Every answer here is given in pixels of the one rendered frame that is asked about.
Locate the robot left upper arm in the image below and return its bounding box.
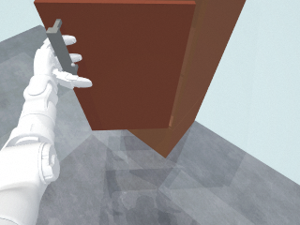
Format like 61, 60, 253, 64
0, 142, 60, 225

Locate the cupboard door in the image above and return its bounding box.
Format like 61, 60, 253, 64
33, 0, 196, 131

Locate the robot left hand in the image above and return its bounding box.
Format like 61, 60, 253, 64
34, 35, 93, 89

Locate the robot left forearm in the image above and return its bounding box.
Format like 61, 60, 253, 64
0, 74, 58, 152

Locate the handle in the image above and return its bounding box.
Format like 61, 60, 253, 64
46, 19, 79, 76

